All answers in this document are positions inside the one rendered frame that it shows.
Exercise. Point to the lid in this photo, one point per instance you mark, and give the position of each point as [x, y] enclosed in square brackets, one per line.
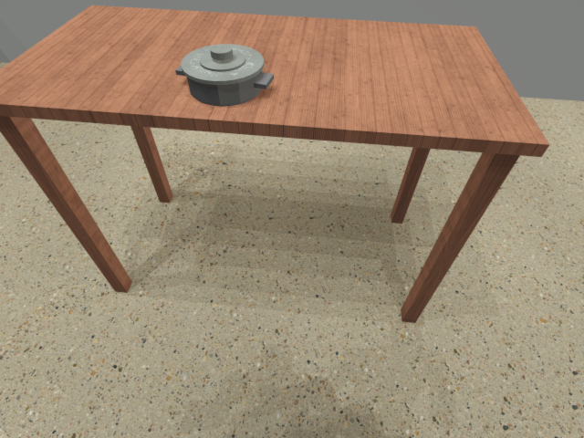
[245, 63]

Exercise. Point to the pot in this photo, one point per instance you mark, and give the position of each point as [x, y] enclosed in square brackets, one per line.
[231, 94]

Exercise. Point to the knob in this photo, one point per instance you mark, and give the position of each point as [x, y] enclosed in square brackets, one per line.
[221, 52]

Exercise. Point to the table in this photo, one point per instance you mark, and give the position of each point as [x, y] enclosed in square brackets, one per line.
[388, 83]

